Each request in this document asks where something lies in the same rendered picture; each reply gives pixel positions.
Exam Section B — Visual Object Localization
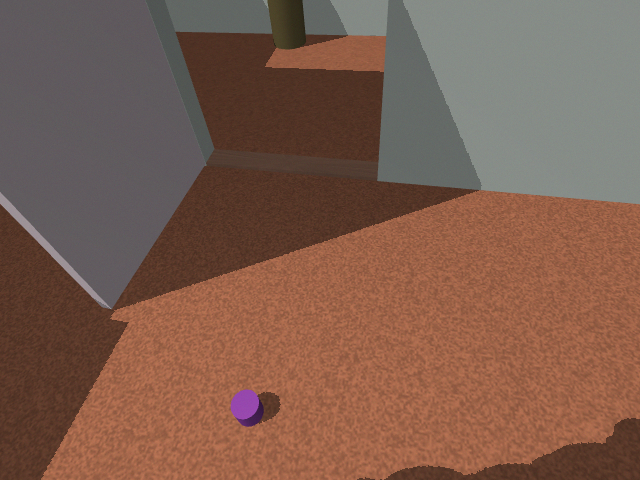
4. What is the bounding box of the tin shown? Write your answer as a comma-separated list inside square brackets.
[231, 390, 264, 427]

